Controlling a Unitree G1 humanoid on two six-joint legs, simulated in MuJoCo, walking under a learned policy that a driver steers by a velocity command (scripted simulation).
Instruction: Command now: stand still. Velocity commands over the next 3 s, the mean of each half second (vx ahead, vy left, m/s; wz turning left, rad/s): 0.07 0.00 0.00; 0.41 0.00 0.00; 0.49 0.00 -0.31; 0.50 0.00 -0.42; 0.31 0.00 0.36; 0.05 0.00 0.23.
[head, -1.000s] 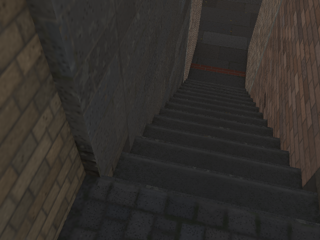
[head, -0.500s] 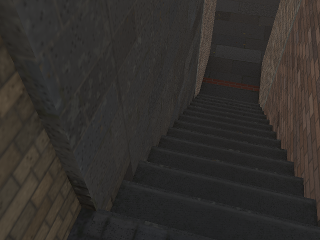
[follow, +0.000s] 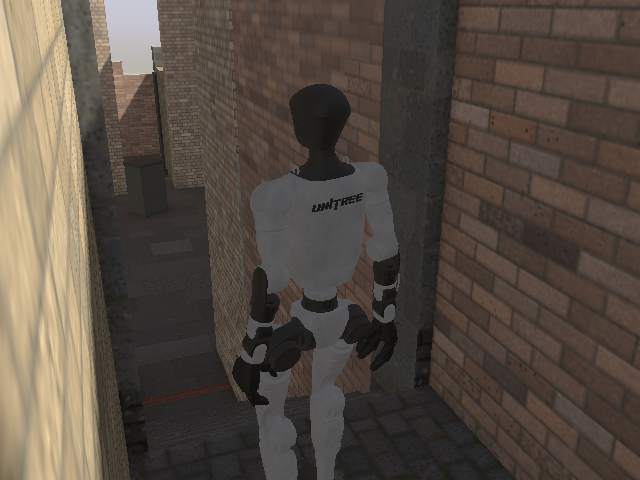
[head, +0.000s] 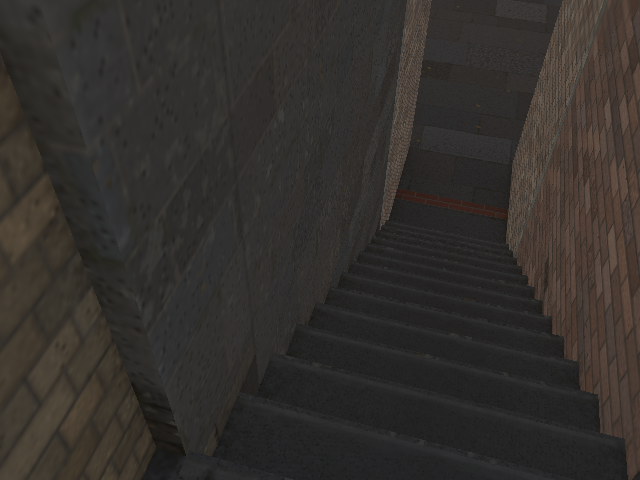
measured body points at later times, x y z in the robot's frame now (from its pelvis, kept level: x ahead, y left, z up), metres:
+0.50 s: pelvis +0.03 +0.00 +0.00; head +0.02 +0.00 +0.45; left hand +0.04 +0.23 -0.16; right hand -0.04 -0.21 -0.16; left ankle -0.02 +0.11 -0.74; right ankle +0.06 -0.08 -0.73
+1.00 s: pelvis +0.22 -0.06 +0.00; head +0.24 -0.07 +0.45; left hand +0.15 +0.17 -0.15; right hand +0.37 -0.29 -0.14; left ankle +0.38 +0.06 -0.71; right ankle +0.12 -0.12 -0.74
